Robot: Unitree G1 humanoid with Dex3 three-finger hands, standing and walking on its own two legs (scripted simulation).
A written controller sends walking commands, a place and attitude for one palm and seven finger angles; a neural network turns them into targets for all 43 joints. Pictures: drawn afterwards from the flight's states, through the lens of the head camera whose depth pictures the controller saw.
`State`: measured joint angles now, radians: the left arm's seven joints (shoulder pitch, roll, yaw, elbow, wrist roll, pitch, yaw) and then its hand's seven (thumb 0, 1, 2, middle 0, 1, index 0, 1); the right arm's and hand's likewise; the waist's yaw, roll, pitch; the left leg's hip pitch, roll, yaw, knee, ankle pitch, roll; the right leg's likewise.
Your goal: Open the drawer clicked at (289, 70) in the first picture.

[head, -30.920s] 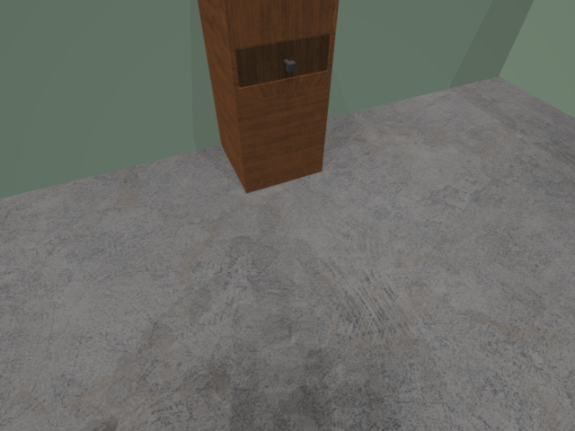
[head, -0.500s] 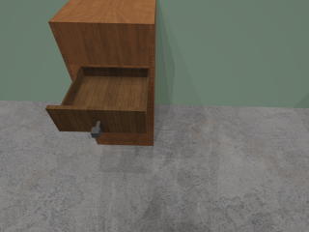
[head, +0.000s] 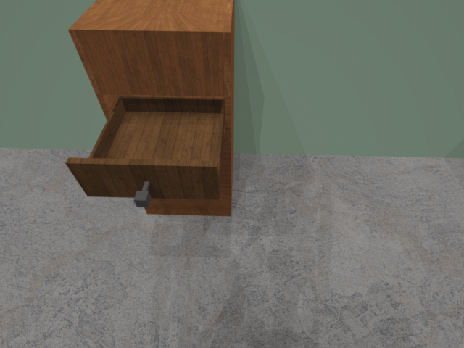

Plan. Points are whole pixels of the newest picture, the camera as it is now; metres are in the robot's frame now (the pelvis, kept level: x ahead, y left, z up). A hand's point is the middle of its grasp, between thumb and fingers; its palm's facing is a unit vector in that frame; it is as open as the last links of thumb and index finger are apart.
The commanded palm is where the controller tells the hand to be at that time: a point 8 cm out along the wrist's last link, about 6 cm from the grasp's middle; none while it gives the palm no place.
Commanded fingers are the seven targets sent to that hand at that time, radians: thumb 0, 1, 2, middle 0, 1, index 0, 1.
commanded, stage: look to check the result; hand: left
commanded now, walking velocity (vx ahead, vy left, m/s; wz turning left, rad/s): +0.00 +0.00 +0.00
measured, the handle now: (144, 193) +0.49 +0.27 -0.13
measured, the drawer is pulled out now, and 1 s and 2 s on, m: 0.30 0.30 0.30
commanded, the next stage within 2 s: stand and wait in 0.10 s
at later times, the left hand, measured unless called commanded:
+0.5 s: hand out of the picture +0.00 +0.15 -0.18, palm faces +0.06 -0.98 -0.18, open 7.3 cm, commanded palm none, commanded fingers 0.00 0.90 0.90 -0.20 -0.30 -0.20 -0.30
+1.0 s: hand out of the picture +0.01 +0.15 -0.17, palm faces +0.06 -0.98 -0.18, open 7.3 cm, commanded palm none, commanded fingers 0.00 0.90 0.90 -0.20 -0.30 -0.20 -0.30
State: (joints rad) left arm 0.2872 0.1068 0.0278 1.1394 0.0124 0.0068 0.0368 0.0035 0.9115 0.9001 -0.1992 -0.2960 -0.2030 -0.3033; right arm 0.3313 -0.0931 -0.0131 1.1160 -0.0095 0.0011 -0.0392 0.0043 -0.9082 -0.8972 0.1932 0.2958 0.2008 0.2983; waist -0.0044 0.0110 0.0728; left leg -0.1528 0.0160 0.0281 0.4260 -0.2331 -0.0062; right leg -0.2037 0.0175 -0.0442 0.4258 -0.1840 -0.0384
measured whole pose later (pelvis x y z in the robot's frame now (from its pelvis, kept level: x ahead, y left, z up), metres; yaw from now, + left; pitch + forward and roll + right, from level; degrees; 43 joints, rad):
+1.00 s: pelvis +0.02 -0.01 +0.00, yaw +0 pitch -2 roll +0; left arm 0.28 0.11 0.03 1.14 0.01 0.00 0.04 0.00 0.91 0.90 -0.20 -0.30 -0.20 -0.30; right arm 0.31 -0.10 -0.01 1.13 -0.01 0.00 -0.04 0.00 -0.91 -0.90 0.19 0.30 0.20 0.30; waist 0.00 0.02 0.07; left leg -0.11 0.04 0.02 0.40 -0.25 -0.03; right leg -0.17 0.04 -0.05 0.40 -0.20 -0.06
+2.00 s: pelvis +0.02 -0.01 +0.00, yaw -1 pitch -2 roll +0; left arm 0.27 0.12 0.03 1.14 0.01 0.00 0.04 0.00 0.91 0.90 -0.20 -0.30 -0.20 -0.30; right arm 0.32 -0.11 -0.01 1.14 -0.01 0.00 -0.04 0.00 -0.91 -0.90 0.19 0.30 0.20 0.30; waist -0.01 0.02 0.07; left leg -0.10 0.03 0.03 0.38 -0.25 -0.02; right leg -0.16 0.04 -0.04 0.40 -0.20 -0.05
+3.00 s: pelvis +0.03 -0.02 +0.00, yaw -1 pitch -2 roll +0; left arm 0.24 0.14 0.03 1.14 0.01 -0.01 0.04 0.01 0.91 0.90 -0.20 -0.30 -0.20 -0.30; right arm 0.28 -0.14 -0.02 1.13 -0.01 0.00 -0.04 0.00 -0.91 -0.90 0.19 0.30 0.20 0.30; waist -0.01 0.02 0.07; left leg -0.08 0.05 0.03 0.37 -0.25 -0.04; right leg -0.15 0.05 -0.04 0.38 -0.21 -0.07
